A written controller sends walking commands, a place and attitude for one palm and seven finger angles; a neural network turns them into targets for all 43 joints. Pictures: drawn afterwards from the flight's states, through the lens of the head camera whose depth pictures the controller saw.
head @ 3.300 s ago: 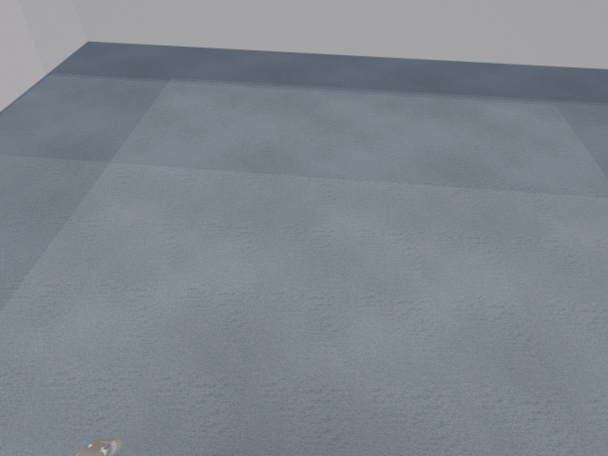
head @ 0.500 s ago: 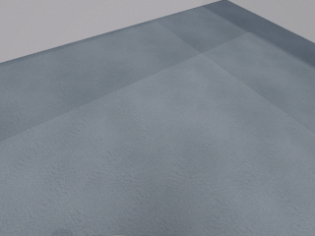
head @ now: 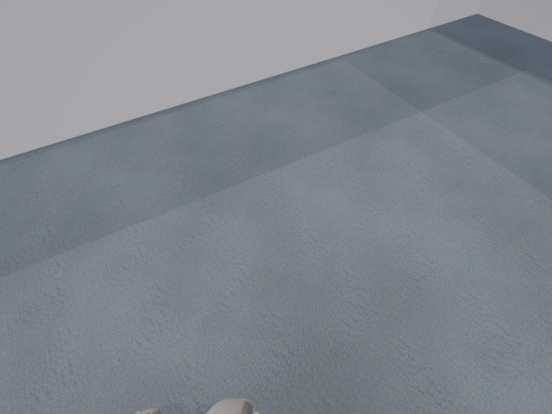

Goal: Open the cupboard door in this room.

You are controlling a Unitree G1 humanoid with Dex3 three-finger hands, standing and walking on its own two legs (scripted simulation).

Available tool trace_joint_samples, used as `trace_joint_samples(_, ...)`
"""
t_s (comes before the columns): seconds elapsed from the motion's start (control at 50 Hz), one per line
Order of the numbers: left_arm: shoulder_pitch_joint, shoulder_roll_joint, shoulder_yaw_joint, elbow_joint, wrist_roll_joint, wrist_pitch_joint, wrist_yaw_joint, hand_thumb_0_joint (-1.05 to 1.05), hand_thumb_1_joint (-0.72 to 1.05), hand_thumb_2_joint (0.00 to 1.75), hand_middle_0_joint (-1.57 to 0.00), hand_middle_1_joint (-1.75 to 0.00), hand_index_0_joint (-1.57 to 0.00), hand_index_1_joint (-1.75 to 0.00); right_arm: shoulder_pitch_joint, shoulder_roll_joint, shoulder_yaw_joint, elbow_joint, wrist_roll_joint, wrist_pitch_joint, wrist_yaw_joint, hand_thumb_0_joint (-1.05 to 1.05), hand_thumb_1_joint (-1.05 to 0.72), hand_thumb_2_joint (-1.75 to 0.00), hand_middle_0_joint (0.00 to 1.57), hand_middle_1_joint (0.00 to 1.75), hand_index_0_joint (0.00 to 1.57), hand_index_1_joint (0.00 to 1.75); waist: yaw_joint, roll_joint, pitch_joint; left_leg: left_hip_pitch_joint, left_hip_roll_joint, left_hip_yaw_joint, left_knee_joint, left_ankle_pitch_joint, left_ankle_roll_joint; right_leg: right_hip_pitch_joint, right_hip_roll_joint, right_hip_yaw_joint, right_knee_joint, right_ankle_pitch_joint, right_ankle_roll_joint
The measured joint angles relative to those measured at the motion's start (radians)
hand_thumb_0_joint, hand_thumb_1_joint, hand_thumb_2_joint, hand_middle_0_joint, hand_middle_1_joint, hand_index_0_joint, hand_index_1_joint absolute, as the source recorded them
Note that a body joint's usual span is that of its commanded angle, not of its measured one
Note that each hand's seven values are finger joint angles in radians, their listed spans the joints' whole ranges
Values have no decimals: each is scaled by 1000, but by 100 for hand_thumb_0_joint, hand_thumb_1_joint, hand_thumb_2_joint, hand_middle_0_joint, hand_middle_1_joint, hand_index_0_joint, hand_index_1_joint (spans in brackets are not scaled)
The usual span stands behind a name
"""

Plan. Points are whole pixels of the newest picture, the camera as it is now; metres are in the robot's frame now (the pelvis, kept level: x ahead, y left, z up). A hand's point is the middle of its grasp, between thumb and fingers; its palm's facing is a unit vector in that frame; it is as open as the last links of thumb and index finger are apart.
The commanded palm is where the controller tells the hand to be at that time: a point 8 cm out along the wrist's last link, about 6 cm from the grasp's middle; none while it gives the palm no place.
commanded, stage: turn or walk to find it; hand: left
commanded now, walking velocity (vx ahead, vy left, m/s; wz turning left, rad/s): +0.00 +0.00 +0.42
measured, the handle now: out of the picture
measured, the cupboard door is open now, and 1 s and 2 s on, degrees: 0 0 0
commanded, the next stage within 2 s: none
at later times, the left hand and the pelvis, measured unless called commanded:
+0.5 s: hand out of the picture -0.04 +0.27 -0.17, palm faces +0.25 -0.94 -0.23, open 7.4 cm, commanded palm none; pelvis -0.03 +0.05 +0.00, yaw +12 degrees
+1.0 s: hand out of the picture -0.05 +0.20 -0.14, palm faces +0.40 -0.88 -0.25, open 7.4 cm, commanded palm none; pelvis -0.05 -0.01 +0.01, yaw +25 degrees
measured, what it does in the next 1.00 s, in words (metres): steps on the spot, turning left: left foot, then right foot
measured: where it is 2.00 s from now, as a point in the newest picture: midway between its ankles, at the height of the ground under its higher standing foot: outside the picture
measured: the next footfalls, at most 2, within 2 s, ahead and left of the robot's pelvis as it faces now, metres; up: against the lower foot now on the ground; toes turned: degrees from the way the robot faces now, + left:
left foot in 0.28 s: +0.01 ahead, +0.14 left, +0.00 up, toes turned +13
right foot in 0.80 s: +0.02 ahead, -0.09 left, +0.00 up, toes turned +17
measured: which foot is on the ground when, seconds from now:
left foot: up 0.00-0.26, down 0.28-0.80, up 0.82-1.00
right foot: down 0.00-0.28, up 0.30-0.78, down 0.80-1.00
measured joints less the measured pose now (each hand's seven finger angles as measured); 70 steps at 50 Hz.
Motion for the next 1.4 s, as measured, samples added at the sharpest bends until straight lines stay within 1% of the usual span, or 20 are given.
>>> trace_joint_samples(0.06,11,-4,-2,11,3,2,2,0,90,90,-20,-30,-20,-30,5,-6,-3,7,0,2,5,0,-91,-90,20,30,20,30,-5,-11,3,-7,32,20,50,29,-20,20,-15,-29,-27,14,2)
trace_joint_samples(0.12,22,0,-3,21,5,1,0,0,90,90,-20,-30,-20,-30,3,-5,0,16,1,6,5,0,-91,-90,20,30,20,30,1,-28,10,27,56,36,-24,8,-31,27,-31,-56,-34,18,7)
trace_joint_samples(0.22,38,26,7,39,11,3,-3,0,90,90,-20,-30,-20,-30,-23,7,13,19,9,2,3,0,-91,-90,20,30,20,30,23,-61,27,120,69,77,-243,-32,-26,8,-64,-93,0,8,26)
trace_joint_samples(0.28,54,51,18,53,5,13,-4,0,90,90,-20,-30,-20,-30,-36,12,23,1,11,-17,3,0,-91,-90,20,30,20,30,28,-76,26,205,67,105,-451,74,-10,-25,-87,-117,66,-20,50)
trace_joint_samples(0.32,55,76,29,63,-1,33,-4,0,90,90,-20,-30,-20,-30,-49,27,27,-9,7,-33,3,0,-91,-90,20,30,20,30,35,-109,31,193,42,114,-448,100,36,-79,-104,-72,180,-107,67)
trace_joint_samples(0.36,52,91,37,79,0,57,-1,0,90,90,-20,-30,-20,-30,-55,40,35,-20,4,-45,-3,0,-91,-90,20,30,20,30,39,-116,31,191,36,114,-448,96,68,-146,-77,-1,340,-192,75)
trace_joint_samples(0.44,38,102,47,93,0,63,-10,1,91,90,-19,-30,-20,-30,-53,55,47,-26,4,-52,-18,0,-91,-90,20,30,20,30,35,-105,21,216,19,93,-543,154,84,-224,-47,64,521,-115,86)
trace_joint_samples(0.62,3,83,43,63,-3,51,-8,0,91,90,-19,-30,-19,-30,-20,66,46,-21,3,-53,-18,0,-90,-90,20,30,21,30,11,-67,-6,223,-16,35,-642,236,93,-186,-23,100,409,-108,105)
trace_joint_samples(0.72,-34,53,31,36,-9,45,-5,0,91,90,-19,-30,-19,-30,3,53,35,-14,-3,-41,-16,0,-90,-90,20,30,21,30,-14,-39,-7,188,-28,-7,-622,248,77,-121,8,103,252,-135,90)
trace_joint_samples(0.8,-41,28,18,8,-11,20,-3,0,91,90,-19,-30,-20,-30,27,35,21,-8,2,-29,-11,0,-90,-90,20,30,21,30,-17,-19,-16,136,-43,-38,-560,238,50,-19,27,89,3,-30,59)
trace_joint_samples(0.84,-38,9,10,4,-4,10,0,0,90,90,-19,-30,-20,-30,31,21,9,-2,3,-16,-9,0,-90,-90,20,30,20,30,-17,4,-9,82,-41,-45,-417,90,29,-15,33,64,5,-13,19)
trace_joint_samples(0.88,-24,-2,5,1,-3,9,1,0,90,90,-20,-30,-20,-30,36,12,1,5,-1,-3,-5,0,-91,-90,20,30,20,30,-14,3,-10,19,-39,-27,-211,15,17,-1,21,46,-7,-6,3)
trace_joint_samples(0.94,-5,-11,0,10,-3,9,1,0,90,90,-20,-30,-20,-30,37,-2,-8,10,-3,2,3,0,-91,-90,20,30,20,30,-18,4,-5,-35,-5,-5,7,50,-4,25,10,18,-43,13,-1)
trace_joint_samples(1.0,6,-13,-1,22,-1,6,2,0,90,90,-20,-30,-20,-30,40,-8,-10,15,-3,3,4,0,-91,-90,20,30,20,30,-20,-5,0,-30,32,5,60,67,-26,35,-4,-10,-57,19,-1)
trace_joint_samples(1.16,33,24,11,43,9,0,-4,0,91,90,-20,-30,-20,-30,-12,-2,8,28,7,5,0,0,-91,-90,20,30,20,30,21,-53,26,120,68,55,-232,-35,-33,6,-58,-68,-18,3,20)
trace_joint_samples(1.22,46,49,19,58,7,7,-4,0,90,90,-20,-30,-20,-30,-40,2,19,11,12,-14,-2,0,-91,-90,20,30,20,30,29,-69,29,203,59,89,-429,44,-21,-20,-81,-91,35,-20,44)
trace_joint_samples(1.24,55,57,23,61,2,13,-4,0,90,90,-20,-30,-20,-30,-45,1,21,1,11,-24,0,0,-91,-90,20,30,20,30,30,-70,24,230,59,94,-500,96,5,-38,-88,-99,70,-36,53)
trace_joint_samples(1.3,53,93,35,80,-2,47,0,0,90,90,-20,-30,-20,-30,-73,27,30,-14,6,-46,-5,0,-91,-90,20,30,20,30,42,-110,31,217,35,99,-477,80,55,-129,-79,-14,296,-198,78)
trace_joint_samples(1.34,46,102,39,93,-3,60,-1,1,91,90,-20,-30,-20,-30,-77,37,37,-24,5,-54,-14,0,-91,-90,20,30,20,30,41,-107,26,227,33,87,-499,90,61,-180,-55,26,430,-199,85)
trace_joint_samples(1.4,34,104,40,91,-5,56,-8,1,91,90,-19,-30,-19,-30,-77,45,47,-28,5,-58,-21,0,-91,-90,20,30,20,30,40,-95,20,250,25,67,-555,127,65,-215,-40,55,502,-150,96)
